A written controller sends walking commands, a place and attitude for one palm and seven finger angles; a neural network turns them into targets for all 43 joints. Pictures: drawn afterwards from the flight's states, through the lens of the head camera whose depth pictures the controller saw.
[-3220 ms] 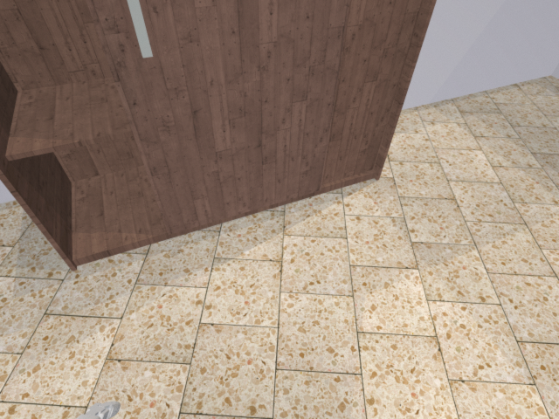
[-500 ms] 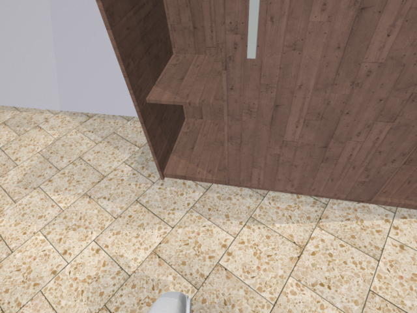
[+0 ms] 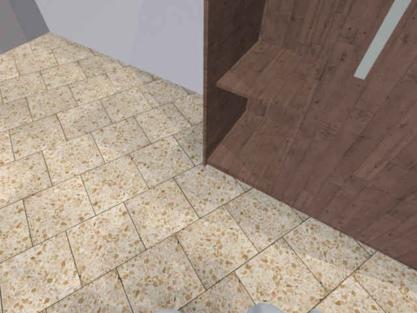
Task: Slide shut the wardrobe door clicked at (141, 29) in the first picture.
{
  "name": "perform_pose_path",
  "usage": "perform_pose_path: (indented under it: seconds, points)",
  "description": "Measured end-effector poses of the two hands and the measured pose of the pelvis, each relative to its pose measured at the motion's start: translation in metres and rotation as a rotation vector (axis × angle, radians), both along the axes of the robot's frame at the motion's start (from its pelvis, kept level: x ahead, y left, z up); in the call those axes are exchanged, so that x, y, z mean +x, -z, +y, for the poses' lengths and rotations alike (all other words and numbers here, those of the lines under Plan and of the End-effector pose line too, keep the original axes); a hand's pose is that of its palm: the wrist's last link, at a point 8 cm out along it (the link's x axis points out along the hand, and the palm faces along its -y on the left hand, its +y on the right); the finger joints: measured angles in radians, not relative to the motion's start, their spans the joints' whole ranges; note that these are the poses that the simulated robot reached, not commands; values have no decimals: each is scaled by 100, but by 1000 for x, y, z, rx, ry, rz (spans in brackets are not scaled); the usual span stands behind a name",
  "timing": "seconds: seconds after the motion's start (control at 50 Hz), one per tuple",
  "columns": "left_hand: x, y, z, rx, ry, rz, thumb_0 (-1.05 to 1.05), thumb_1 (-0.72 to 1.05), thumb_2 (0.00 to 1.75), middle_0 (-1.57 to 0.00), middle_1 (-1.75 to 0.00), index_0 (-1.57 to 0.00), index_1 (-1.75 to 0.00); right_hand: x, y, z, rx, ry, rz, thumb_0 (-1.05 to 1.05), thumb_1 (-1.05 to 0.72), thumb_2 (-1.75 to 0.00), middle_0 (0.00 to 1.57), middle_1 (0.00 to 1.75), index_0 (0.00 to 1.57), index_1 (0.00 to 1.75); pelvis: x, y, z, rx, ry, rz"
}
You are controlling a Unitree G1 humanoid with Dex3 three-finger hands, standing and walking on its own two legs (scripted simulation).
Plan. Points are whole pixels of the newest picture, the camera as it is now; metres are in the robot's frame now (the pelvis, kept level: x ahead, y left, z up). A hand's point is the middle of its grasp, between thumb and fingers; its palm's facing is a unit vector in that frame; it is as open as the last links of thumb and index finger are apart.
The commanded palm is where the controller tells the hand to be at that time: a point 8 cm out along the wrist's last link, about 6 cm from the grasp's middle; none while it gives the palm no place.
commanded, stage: walk to a spot facing it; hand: right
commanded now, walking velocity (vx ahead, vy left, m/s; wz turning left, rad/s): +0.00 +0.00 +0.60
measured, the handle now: (384, 30) +0.71 -0.34 +0.20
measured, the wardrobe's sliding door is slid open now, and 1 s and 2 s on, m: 0.39 0.39 0.39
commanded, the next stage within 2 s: turn to face it in 1.80 s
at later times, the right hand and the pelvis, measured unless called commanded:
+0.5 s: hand out of the picture +0.12 -0.26 -0.16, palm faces -0.21 +0.96 -0.20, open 7.4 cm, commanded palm none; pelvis +0.01 -0.06 +0.01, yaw +18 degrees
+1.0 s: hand (273, 299) +0.18 -0.12 -0.13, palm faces -0.52 +0.81 -0.27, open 7.4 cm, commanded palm none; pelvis -0.01 -0.01 +0.01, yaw +35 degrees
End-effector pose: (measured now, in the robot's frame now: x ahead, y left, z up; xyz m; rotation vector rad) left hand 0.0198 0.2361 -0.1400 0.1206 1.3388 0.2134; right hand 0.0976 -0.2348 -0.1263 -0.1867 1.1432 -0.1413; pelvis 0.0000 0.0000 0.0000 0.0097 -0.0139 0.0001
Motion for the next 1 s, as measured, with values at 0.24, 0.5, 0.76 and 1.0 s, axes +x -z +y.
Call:
perform_pose_path:
  seconds: [0.24,0.5,0.76,1.0]
  points:
    - [86,-36,-28,105,10,-298,1,90,90,-20,-29,-20,-30,-2,17,-63,8,-35,81,0,-90,-90,20,30,20,30,8,3,-49,-2,-144,18]
    - [-6,-42,-50,101,-193,-163,1,90,90,-21,-30,-20,-30,27,2,-70,8,-198,144,0,-91,-90,19,30,19,30,13,-15,-63,18,-307,13]
    - [-134,15,-26,-7,-472,30,1,90,90,-20,-30,-20,-30,94,-13,32,-69,-473,3,0,-91,-90,20,30,20,30,-5,5,-22,-23,-476,18]
    - [-117,-14,7,58,-556,-115,1,90,90,-20,-29,-20,-30,103,-26,72,-51,-590,-7,0,-90,-90,20,30,20,30,-11,-13,-8,-41,-614,9]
